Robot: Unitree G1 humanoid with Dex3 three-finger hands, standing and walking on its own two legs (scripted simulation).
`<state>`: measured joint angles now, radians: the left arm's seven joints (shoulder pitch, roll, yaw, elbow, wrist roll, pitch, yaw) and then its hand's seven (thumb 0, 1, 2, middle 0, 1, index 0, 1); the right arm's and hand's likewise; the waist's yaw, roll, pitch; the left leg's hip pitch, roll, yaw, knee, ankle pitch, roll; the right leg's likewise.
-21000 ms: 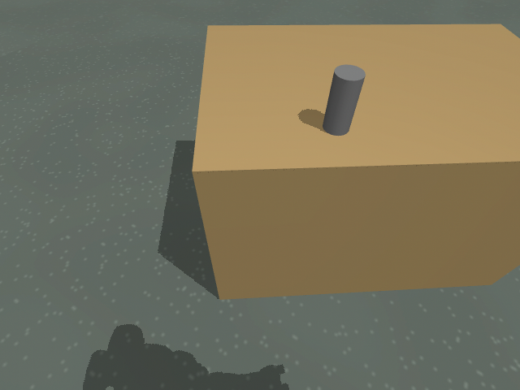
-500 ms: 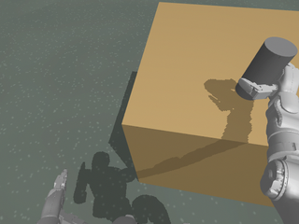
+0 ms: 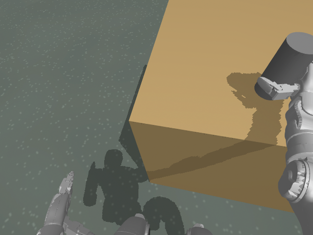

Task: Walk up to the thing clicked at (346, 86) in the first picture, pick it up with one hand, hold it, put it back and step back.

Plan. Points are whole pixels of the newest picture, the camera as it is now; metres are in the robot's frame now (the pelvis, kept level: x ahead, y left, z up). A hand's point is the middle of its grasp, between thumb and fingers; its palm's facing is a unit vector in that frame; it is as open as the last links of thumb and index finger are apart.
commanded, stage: lower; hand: right
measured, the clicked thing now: (283, 69) +0.49 -0.22 +0.13
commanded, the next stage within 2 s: loosen in 0.48 s
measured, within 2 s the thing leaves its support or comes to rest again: rests again in 0.44 s
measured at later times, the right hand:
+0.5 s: hand (274, 84) +0.50 -0.23 +0.07, palm faces +0.25 +0.97 +0.01, open 9.9 cm
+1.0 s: hand (274, 85) +0.49 -0.23 +0.07, palm faces +0.23 +0.97 +0.01, open 11.6 cm
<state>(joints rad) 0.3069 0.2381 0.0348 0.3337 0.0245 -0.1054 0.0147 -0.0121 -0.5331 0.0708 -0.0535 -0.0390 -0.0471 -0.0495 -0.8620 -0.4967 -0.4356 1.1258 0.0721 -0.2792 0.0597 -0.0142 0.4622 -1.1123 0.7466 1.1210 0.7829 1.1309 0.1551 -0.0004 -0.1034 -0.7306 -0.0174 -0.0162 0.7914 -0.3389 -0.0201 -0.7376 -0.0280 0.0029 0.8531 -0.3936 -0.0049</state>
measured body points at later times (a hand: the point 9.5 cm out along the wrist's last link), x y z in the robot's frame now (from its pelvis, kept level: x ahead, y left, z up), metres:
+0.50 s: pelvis +0.00 +0.01 -0.01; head +0.10 -0.01 +0.43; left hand +0.15 +0.28 -0.05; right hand +0.48 -0.28 +0.08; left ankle +0.02 +0.14 -0.70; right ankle +0.01 -0.11 -0.70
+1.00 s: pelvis +0.00 +0.00 -0.02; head +0.10 -0.02 +0.42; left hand +0.14 +0.27 -0.05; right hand +0.47 -0.28 +0.08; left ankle +0.02 +0.14 -0.70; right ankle +0.01 -0.11 -0.70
